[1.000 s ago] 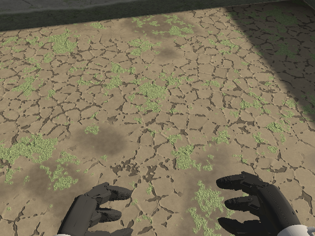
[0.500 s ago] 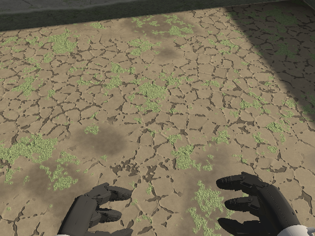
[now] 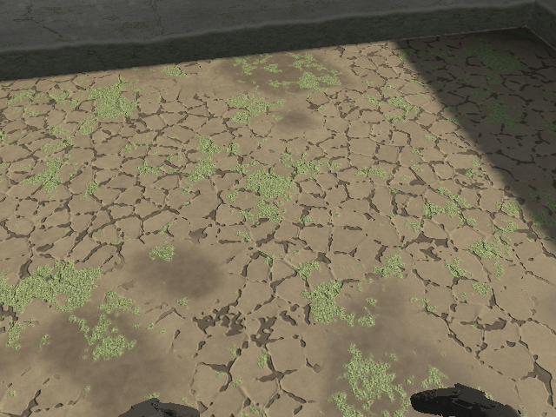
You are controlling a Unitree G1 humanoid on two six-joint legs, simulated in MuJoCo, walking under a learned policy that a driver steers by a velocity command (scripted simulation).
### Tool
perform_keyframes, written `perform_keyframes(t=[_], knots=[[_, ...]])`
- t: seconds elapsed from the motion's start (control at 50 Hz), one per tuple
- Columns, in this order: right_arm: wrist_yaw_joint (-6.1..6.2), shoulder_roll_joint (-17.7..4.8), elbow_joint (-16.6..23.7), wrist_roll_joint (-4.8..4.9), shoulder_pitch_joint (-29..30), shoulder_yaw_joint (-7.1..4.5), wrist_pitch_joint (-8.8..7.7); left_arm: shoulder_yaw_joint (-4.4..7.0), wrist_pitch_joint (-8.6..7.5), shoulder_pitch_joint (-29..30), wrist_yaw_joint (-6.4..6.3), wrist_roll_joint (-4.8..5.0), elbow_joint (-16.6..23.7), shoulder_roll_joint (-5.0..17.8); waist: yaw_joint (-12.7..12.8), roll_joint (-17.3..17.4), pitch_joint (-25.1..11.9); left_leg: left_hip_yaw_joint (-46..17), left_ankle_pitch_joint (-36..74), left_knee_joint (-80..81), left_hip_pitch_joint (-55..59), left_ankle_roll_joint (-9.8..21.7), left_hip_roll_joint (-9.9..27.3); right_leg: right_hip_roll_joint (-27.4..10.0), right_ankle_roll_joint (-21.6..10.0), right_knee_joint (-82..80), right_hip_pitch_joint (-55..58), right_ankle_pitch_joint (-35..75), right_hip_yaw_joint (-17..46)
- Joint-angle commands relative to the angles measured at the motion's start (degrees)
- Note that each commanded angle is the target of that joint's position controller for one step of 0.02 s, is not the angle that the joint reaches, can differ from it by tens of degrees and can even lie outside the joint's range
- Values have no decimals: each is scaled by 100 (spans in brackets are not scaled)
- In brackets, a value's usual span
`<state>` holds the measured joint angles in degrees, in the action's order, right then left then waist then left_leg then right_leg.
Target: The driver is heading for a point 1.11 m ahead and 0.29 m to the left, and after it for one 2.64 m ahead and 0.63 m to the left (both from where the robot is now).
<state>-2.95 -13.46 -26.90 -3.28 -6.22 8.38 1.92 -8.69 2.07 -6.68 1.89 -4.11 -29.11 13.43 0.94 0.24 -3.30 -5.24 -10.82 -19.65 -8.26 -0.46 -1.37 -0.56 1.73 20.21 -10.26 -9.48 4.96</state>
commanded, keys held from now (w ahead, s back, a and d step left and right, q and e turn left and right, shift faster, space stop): shift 0.22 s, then w+shift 0.78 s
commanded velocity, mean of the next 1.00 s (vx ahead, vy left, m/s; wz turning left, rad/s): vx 0.65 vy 0.00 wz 0.00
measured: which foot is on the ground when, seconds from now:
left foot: down 0.00-1.00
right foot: down 0.00-1.00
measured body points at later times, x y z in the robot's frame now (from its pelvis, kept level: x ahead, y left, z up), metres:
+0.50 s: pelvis +0.00 +0.00 +0.00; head +0.02 +0.00 +0.45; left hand +0.21 +0.18 -0.07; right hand +0.20 -0.18 -0.08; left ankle +0.00 +0.13 -0.75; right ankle +0.02 -0.14 -0.75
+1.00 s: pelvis +0.00 +0.00 -0.01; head +0.01 -0.01 +0.44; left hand +0.27 +0.16 -0.01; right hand +0.26 -0.17 -0.02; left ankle +0.00 +0.13 -0.75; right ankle +0.02 -0.14 -0.75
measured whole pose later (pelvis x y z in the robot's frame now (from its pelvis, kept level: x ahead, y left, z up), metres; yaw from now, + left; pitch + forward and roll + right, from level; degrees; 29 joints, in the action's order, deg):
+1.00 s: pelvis +0.00 +0.00 -0.01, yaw +0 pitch +1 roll +0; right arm -2.7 -13.6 -21.4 -6.6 0.0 10.4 0.6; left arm -10.6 0.9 1.0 1.2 -7.0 -20.7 12.6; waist -0.1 0.5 -0.7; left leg -5.8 -13.0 -24.8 -12.9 -0.9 -1.7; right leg -0.3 2.2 25.4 -14.9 -11.6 5.3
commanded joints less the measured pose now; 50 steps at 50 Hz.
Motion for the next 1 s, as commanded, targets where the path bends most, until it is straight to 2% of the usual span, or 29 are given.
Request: perform_keyframes(t=[0.02, 0.04, 0.08, 0.22, 0.28, 0.3, 0.34, 0.4, 0.48, 0.62, 0.78, 0.94, 0.96, 1.0], knots=[[-17, -398, 289, -6, 191, -270, -61, 279, -9, 354, 7, 100, 356, 478, -100, -26, 318, -558, 349, 566, -94, 382, 458, -409, -393, -566, -147, 411, 560], [-18, -382, 179, -27, 33, -290, -60, 302, 8, 247, 9, 108, 278, 460, -98, -65, 97, -572, 518, 552, 78, 404, 471, -406, -393, -572, -23, 514, 549], [-6, -393, 21, 7, -174, -336, -29, 346, 50, 42, -2, 113, 151, 444, -80, -37, -42, -574, 666, 601, 191, 428, 459, -376, -381, -591, 150, 580, 518], [83, -412, -464, 90, -793, -446, 81, 461, 209, -557, -120, 143, -230, 446, -42, -39, 63, -511, 747, 862, 316, 466, 381, -302, -379, -767, 286, 514, 411], [158, -224, -204, -87, -408, -307, 57, 336, 209, -194, -222, -16, 21, 271, -54, -49, 110, -401, 257, 922, 124, 328, 242, -163, -279, -815, 203, 404, 264], [181, -161, -93, -116, -299, -244, 13, 279, 181, 2, -276, -49, 131, 201, -82, 4, 62, -368, 261, 931, 62, 285, 221, -123, -227, -745, 217, 479, 236], [180, -180, 44, -172, -219, -176, -45, 213, 137, 68, -318, -115, 279, 200, -75, 30, -26, -360, 283, 852, 38, 249, 200, -92, -167, -649, 249, 495, 201], [143, -244, 236, -242, -113, -117, -51, 145, 103, 101, -282, -189, 495, 219, -91, -1, -40, -361, 163, 652, 26, 252, 184, -60, -153, -517, 109, 333, 141], [108, -256, 478, -320, 122, -39, -85, 69, 37, 357, -244, -250, 795, 211, -126, -6, -191, -364, 513, 362, 56, 252, 223, -99, -132, -298, 51, 634, 163], [74, -270, 848, -406, 677, 28, -160, -1, -64, 895, -193, -310, 1203, 216, -129, -18, -463, -412, 1165, -44, 79, 197, 333, -228, -81, 44, 21, 1098, 270], [45, -334, 1109, -415, 1124, 36, -231, -15, -167, 1318, -133, -304, 1457, 277, -127, -49, -697, -476, 1362, -292, 54, 107, 436, -345, -10, 273, -56, 1231, 346], [16, -377, 1218, -393, 1316, 38, -266, -16, -218, 1495, -79, -279, 1548, 321, -129, -54, -759, -515, 1071, -350, -74, 48, 480, -394, 18, 339, -154, 1011, 380], [51, -419, 1188, -299, 1408, 24, -244, -2, -233, 1334, -93, -302, 1423, 333, 8, -115, -967, -607, 751, -215, -62, 79, 496, -409, 6, 260, 69, 699, 375], [63, -404, 1216, -272, 1471, 23, -230, -5, -246, 1388, -75, -265, 1405, 336, -7, -82, -715, -585, 400, -149, -181, 52, 483, -397, -22, 221, -53, 437, 387]])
